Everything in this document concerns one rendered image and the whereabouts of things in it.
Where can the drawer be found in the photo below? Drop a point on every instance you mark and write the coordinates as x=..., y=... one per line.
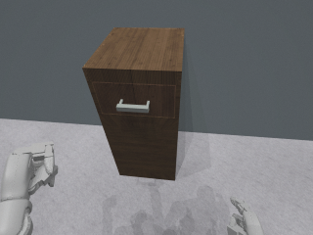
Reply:
x=161, y=96

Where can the robot right hand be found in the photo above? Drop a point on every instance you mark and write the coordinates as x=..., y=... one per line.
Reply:
x=248, y=223

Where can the cabinet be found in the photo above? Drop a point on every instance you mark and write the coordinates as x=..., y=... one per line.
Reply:
x=142, y=146

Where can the robot left forearm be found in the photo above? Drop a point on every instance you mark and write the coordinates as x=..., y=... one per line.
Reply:
x=15, y=217

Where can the handle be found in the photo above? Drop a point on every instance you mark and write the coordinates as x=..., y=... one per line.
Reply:
x=132, y=108

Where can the robot left hand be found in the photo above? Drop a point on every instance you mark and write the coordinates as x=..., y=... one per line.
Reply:
x=19, y=167

